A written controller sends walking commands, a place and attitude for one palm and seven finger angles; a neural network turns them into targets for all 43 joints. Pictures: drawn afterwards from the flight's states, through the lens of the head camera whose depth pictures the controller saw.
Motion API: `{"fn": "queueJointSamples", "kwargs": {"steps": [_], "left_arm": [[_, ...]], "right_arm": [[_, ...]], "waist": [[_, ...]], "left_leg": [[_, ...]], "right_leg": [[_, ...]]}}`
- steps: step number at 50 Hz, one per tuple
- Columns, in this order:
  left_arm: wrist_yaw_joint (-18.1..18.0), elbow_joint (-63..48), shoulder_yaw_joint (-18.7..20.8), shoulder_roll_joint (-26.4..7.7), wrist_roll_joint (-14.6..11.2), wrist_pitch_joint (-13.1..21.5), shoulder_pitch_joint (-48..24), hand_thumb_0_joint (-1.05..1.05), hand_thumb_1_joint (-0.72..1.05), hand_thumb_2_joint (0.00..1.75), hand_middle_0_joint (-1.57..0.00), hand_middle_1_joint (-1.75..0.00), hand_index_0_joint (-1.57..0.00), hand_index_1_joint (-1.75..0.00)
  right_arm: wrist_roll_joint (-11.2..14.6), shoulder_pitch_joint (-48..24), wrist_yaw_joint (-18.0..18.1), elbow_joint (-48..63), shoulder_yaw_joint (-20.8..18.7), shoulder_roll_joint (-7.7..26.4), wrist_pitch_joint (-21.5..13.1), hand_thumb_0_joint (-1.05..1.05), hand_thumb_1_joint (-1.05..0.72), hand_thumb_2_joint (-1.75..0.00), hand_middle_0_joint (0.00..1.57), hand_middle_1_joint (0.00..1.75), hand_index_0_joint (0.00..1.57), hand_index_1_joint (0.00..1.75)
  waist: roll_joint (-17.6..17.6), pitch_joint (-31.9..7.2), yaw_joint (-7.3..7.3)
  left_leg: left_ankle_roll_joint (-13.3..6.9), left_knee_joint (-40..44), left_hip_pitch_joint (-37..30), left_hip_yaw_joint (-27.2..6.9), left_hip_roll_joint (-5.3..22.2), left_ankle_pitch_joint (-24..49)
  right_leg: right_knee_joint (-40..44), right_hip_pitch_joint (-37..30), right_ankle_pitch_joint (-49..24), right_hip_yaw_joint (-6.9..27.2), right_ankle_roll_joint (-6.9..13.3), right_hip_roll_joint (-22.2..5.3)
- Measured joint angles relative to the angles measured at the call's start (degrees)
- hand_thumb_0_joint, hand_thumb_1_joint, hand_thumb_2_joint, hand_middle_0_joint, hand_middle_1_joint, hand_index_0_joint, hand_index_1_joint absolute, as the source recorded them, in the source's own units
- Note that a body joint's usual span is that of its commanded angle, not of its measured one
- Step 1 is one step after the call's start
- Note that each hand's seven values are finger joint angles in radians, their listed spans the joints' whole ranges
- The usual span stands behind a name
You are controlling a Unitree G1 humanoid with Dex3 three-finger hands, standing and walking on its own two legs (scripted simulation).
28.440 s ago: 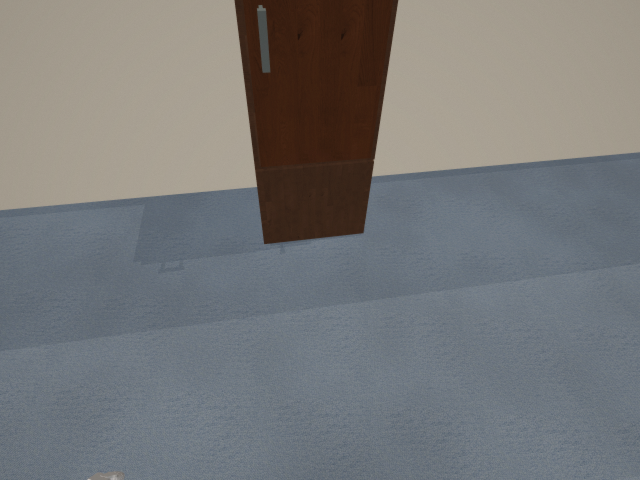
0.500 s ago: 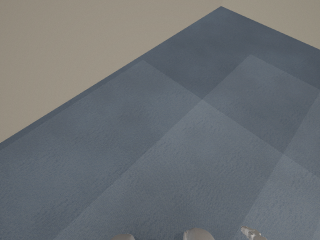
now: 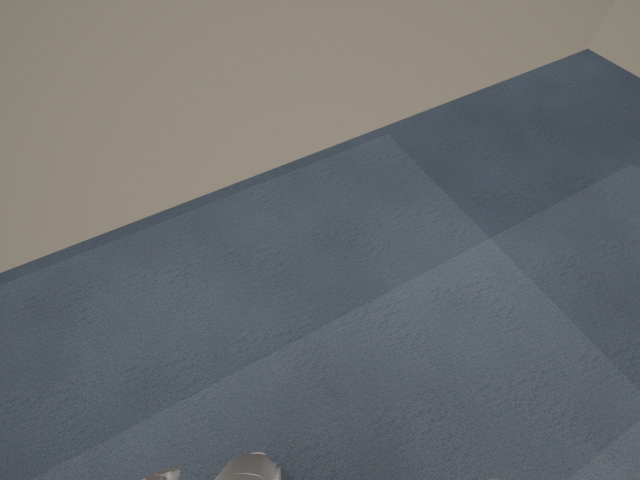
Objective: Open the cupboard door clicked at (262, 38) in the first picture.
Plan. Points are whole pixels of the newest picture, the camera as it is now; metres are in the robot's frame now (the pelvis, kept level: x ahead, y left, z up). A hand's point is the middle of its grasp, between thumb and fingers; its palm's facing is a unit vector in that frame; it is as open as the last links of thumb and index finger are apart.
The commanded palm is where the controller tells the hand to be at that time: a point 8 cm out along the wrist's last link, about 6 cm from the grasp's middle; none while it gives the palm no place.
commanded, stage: turn to face it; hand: left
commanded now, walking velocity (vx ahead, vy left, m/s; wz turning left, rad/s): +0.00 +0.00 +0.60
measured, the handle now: out of the picture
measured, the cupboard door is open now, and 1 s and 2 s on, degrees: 43 43 43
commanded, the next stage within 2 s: none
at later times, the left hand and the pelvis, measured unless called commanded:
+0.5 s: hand out of the picture +0.06 +0.21 -0.16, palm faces +0.28 -0.91 -0.30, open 7.4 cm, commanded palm none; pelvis +0.02 -0.03 -0.01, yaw +17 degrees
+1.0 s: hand out of the picture -0.05 +0.20 -0.18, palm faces +0.60 -0.75 -0.27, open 7.4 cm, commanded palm none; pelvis +0.03 -0.02 -0.01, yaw +36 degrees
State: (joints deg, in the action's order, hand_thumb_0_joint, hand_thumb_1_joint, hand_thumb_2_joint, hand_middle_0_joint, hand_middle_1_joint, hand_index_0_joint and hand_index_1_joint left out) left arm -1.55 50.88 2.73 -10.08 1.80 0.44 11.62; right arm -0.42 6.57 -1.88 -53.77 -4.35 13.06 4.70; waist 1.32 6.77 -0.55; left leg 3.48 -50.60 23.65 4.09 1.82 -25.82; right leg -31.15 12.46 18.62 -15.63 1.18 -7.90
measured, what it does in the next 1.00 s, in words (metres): steps on the spot, turning left: left foot, then right foot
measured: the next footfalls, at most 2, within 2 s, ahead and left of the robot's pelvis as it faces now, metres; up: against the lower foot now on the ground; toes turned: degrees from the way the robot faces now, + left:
left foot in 0.10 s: +0.04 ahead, +0.13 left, +0.00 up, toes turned +10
right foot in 0.46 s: +0.08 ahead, -0.13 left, +0.00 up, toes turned +12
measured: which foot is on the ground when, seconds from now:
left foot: up 0.00-0.08, down 0.10-0.46, up 0.48-0.82, down 0.84-1.00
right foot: down 0.00-0.10, up 0.12-0.44, down 0.46-0.84, up 0.86-1.00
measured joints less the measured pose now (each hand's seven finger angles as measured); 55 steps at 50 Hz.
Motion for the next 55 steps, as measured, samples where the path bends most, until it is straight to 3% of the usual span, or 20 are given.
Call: {"fn": "queueJointSamples", "kwargs": {"steps": [4,5,6,8,12,18,22,23,26,28,30,34,39,41,42,45,48,51,55], "left_arm": [[0.40,0.98,0.93,-1.87,-0.10,-0.46,1.30,0.00,0.92,0.90,-0.21,-0.30,-0.21,-0.30],[0.58,1.12,1.17,-2.19,-0.33,-0.77,2.02,0.00,0.91,0.90,-0.21,-0.30,-0.21,-0.30],[0.67,1.52,1.41,-2.90,-0.52,-1.43,1.92,0.00,0.91,0.90,-0.21,-0.30,-0.20,-0.30],[0.43,2.31,1.86,-4.07,-0.42,-3.10,1.20,0.00,0.91,0.90,-0.21,-0.29,-0.20,-0.30],[0.74,2.77,2.36,-4.67,-0.43,-3.86,-0.27,0.01,0.91,0.90,-0.20,-0.29,-0.20,-0.30],[1.11,0.75,2.03,-4.02,-0.57,-3.20,-2.02,0.01,0.91,0.90,-0.20,-0.29,-0.20,-0.30],[1.10,-0.49,1.45,-3.16,-0.84,-2.20,-2.86,0.01,0.91,0.90,-0.20,-0.29,-0.20,-0.30],[1.06,-1.01,1.27,-3.13,-0.76,-1.62,-2.64,0.01,0.91,0.90,-0.20,-0.29,-0.20,-0.30],[0.53,-1.18,0.44,-1.35,-0.33,-0.54,-2.91,0.00,0.91,0.90,-0.20,-0.29,-0.20,-0.30],[0.26,-1.09,-0.09,-0.38,-0.40,-0.45,-2.35,0.00,0.91,0.90,-0.20,-0.29,-0.20,-0.30],[0.09,-0.69,-0.37,0.25,-0.34,-0.61,-1.75,0.00,0.91,0.90,-0.21,-0.29,-0.20,-0.30],[0.10,-0.05,-0.59,0.70,-0.23,-0.47,-0.84,0.00,0.91,0.90,-0.21,-0.29,-0.20,-0.30],[0.31,0.36,0.25,-0.67,0.04,-0.22,0.09,0.00,0.92,0.90,-0.21,-0.30,-0.21,-0.30],[0.56,0.72,0.69,-1.61,-0.20,-0.44,0.99,0.00,0.91,0.90,-0.21,-0.30,-0.21,-0.30],[0.74,0.79,0.97,-2.00,-0.43,-0.78,1.63,0.00,0.91,0.90,-0.21,-0.30,-0.21,-0.30],[0.43,1.94,1.66,-3.90,-0.53,-3.09,0.81,0.00,0.91,0.90,-0.21,-0.29,-0.20,-0.30],[0.54,2.47,2.23,-4.61,-0.55,-3.93,-0.50,0.01,0.91,0.90,-0.20,-0.29,-0.20,-0.30],[0.98,1.53,2.32,-4.58,-0.55,-3.66,-1.44,0.01,0.91,0.90,-0.20,-0.29,-0.20,-0.30],[1.16,0.00,2.00,-4.10,-0.62,-3.04,-2.39,0.01,0.91,0.90,-0.20,-0.29,-0.20,-0.30]], "right_arm": [[-0.04,-1.08,-0.15,1.37,0.57,-0.50,-0.93,0.01,-0.91,-0.90,0.19,0.30,0.20,0.30],[-0.20,-0.94,-0.25,2.08,0.66,-0.16,-1.50,0.01,-0.91,-0.90,0.19,0.30,0.20,0.30],[-0.34,-1.18,-0.07,2.39,0.57,-0.41,-2.07,0.01,-0.91,-0.90,0.19,0.30,0.20,0.30],[-0.43,-1.18,0.42,2.76,0.89,-0.93,-2.80,0.01,-0.91,-0.90,0.19,0.30,0.20,0.30],[-0.64,0.51,1.48,2.49,1.29,-1.18,-3.00,0.00,-0.91,-0.90,0.20,0.30,0.20,0.30],[-0.87,2.57,1.39,1.29,1.24,-1.00,-2.51,0.00,-0.91,-0.90,0.20,0.30,0.21,0.30],[-0.79,3.61,1.31,1.01,0.59,-0.69,-1.78,0.01,-0.91,-0.90,0.20,0.30,0.21,0.30],[-0.57,4.10,1.26,1.10,0.38,-0.62,-1.58,0.01,-0.91,-0.90,0.20,0.30,0.21,0.30],[-0.36,3.60,1.13,0.28,-0.65,0.60,-0.66,0.01,-0.91,-0.90,0.20,0.30,0.21,0.30],[-0.40,3.04,0.87,-0.29,-0.98,1.15,-0.12,0.01,-0.91,-0.90,0.20,0.30,0.20,0.30],[-0.32,2.62,0.53,-0.50,-1.04,1.21,0.08,0.01,-0.91,-0.90,0.20,0.30,0.20,0.30],[-0.15,1.91,0.12,-0.60,-0.57,0.58,0.14,0.01,-0.91,-0.90,0.19,0.30,0.20,0.30],[0.03,0.06,-0.08,-0.15,0.18,-0.11,-0.32,0.01,-0.91,-0.90,0.19,0.30,0.20,0.30],[-0.06,-0.52,-0.17,0.74,0.44,-0.13,-0.99,0.01,-0.91,-0.90,0.19,0.30,0.20,0.30],[-0.25,-0.60,-0.23,1.41,0.48,0.16,-1.61,0.01,-0.91,-0.90,0.19,0.30,0.20,0.30],[-0.47,-1.23,0.43,2.39,0.68,-0.48,-2.95,0.01,-0.91,-0.90,0.19,0.30,0.20,0.30],[-0.69,-0.34,1.31,2.73,0.97,-0.72,-3.16,0.00,-0.91,-0.90,0.20,0.30,0.20,0.30],[-0.84,0.58,1.50,2.26,1.17,-0.60,-2.89,0.00,-0.91,-0.90,0.20,0.30,0.20,0.30],[-1.02,1.59,1.29,1.70,1.00,-0.51,-2.29,0.00,-0.91,-0.90,0.20,0.30,0.21,0.30]], "waist": [[1.35,0.13,0.82],[0.85,-0.54,0.77],[1.43,-0.51,0.65],[2.08,-0.26,0.91],[1.07,-1.14,1.06],[-0.91,-1.83,0.59],[-2.44,-2.04,-0.38],[-2.31,-2.47,-0.43],[-3.76,-1.32,-0.68],[-3.85,-0.76,-0.93],[-3.34,-0.52,-1.34],[-1.34,-0.17,-1.43],[0.71,0.56,0.17],[1.32,0.33,0.42],[1.01,-0.27,0.39],[1.99,0.07,0.74],[1.22,-0.51,0.77],[0.11,-1.03,0.97],[-1.43,-1.50,0.45]], "left_leg": [[-1.35,12.94,-5.19,2.19,-0.50,4.72],[-3.38,16.43,-6.41,1.76,-0.32,8.26],[-4.90,15.31,-5.45,1.38,-0.89,8.26],[-5.55,13.44,-4.54,0.59,-1.43,7.09],[-4.70,17.27,-5.91,-1.80,-1.77,9.04],[-3.86,21.22,-6.86,-5.45,-2.13,11.67],[-2.33,18.96,-5.13,-8.46,-2.47,10.94],[-1.86,17.33,-4.08,-9.04,-3.04,10.21],[-1.56,1.07,1.47,-8.71,-3.91,-0.75],[-0.97,-10.39,4.78,-6.81,-3.60,-0.76],[-0.28,-15.17,6.08,-5.02,-2.56,0.79],[0.50,-9.54,4.10,-2.32,-0.79,1.09],[-0.39,5.84,-1.74,0.46,-0.42,0.93],[-1.23,13.90,-5.15,1.56,-0.90,5.91],[-2.86,16.62,-5.95,1.05,-0.77,10.89],[-4.94,13.23,-4.34,0.01,-1.62,8.23],[-4.49,15.66,-5.16,-1.91,-1.82,8.45],[-4.16,18.84,-6.21,-3.72,-2.01,10.50],[-3.31,20.05,-6.14,-6.51,-2.15,11.46]], "right_leg": [[-4.86,1.22,2.93,-2.83,-1.08,-1.90],[-8.03,2.73,4.10,-3.09,-1.73,-2.14],[-13.11,4.98,8.16,-0.94,-2.95,-2.44],[-24.08,9.88,12.83,5.40,-4.42,-0.87],[-33.15,15.46,8.02,11.78,-5.64,1.50],[-22.99,13.86,5.54,14.22,-5.79,2.98],[-8.76,7.74,2.25,13.43,-5.23,5.12],[-3.65,5.54,0.34,13.12,-4.31,5.07],[-4.42,4.75,0.81,10.60,-0.85,4.47],[-3.17,3.16,0.76,9.09,-0.44,3.69],[-1.25,1.53,0.17,7.56,-0.42,2.92],[0.97,-0.68,-0.20,4.29,-0.58,1.19],[-1.55,-0.93,1.94,0.47,-1.40,-0.96],[-5.02,0.05,4.00,-0.77,-2.19,-2.15],[-8.60,1.77,5.20,-0.87,-2.82,-2.51],[-24.63,9.01,13.58,6.80,-4.69,-1.06],[-32.35,13.89,10.53,11.24,-5.39,1.06],[-30.23,15.16,7.33,13.12,-5.61,1.94],[-19.77,12.40,6.56,13.73,-5.44,3.45]]}}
